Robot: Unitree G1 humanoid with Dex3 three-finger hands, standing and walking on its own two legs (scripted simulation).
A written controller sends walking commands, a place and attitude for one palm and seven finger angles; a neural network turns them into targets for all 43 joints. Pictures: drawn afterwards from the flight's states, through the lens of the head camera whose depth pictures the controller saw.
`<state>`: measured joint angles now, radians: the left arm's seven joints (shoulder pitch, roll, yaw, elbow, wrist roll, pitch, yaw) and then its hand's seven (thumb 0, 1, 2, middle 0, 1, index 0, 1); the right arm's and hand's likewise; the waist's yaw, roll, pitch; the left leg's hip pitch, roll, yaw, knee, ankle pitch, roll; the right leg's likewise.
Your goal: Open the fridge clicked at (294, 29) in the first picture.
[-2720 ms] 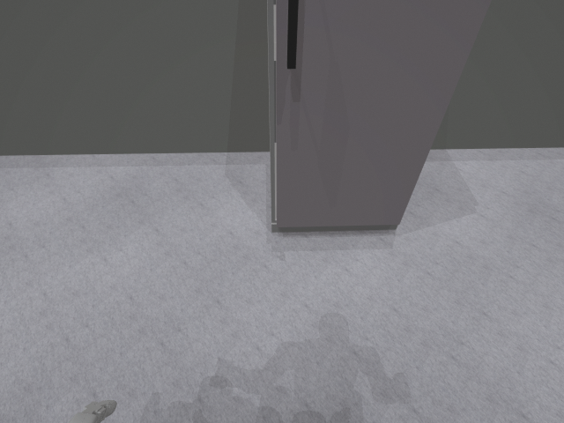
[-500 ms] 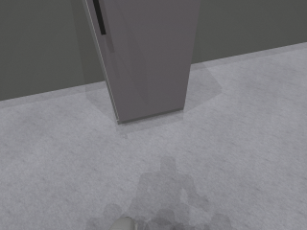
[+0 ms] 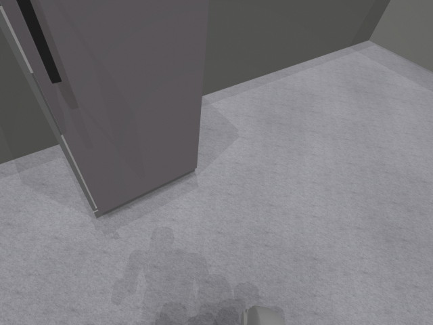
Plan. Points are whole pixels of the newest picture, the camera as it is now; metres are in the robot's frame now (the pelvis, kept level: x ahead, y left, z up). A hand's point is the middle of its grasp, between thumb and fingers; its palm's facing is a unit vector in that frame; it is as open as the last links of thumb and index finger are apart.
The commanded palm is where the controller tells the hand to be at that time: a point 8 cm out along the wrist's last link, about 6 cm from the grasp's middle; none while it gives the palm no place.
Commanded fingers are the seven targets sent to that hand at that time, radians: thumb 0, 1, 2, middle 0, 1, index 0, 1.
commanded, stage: walk to a spot facing it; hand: left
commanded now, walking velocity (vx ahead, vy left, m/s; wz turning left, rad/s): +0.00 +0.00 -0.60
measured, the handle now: out of the picture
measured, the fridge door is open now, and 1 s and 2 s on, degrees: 0 0 0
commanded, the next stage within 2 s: none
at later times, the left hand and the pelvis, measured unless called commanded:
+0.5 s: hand (160, 278) +0.24 +0.13 -0.17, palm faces -0.28 -0.93 -0.24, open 7.4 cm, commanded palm none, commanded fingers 0.00 0.90 0.90 -0.20 -0.30 -0.20 -0.30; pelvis +0.10 -0.02 -0.01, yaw -17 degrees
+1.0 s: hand (137, 257) +0.29 +0.20 -0.18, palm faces -0.48 -0.85 -0.19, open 7.4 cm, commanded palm none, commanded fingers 0.00 0.90 0.90 -0.20 -0.30 -0.20 -0.30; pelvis +0.13 +0.04 +0.00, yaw -36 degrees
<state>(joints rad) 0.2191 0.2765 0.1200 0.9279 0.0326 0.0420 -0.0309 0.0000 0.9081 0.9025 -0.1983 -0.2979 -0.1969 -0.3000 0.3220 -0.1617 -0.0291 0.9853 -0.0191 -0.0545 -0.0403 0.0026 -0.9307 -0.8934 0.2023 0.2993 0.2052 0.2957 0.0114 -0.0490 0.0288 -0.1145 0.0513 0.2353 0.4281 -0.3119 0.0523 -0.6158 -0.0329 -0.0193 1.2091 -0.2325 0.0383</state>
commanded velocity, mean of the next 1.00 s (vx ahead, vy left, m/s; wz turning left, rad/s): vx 0.00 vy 0.00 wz -0.60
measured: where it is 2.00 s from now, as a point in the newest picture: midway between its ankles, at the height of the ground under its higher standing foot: outside the picture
